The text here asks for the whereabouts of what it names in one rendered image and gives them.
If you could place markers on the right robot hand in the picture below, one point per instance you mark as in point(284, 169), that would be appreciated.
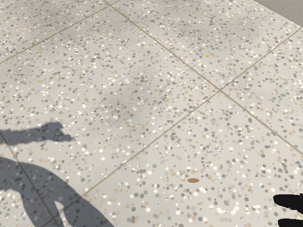
point(294, 202)

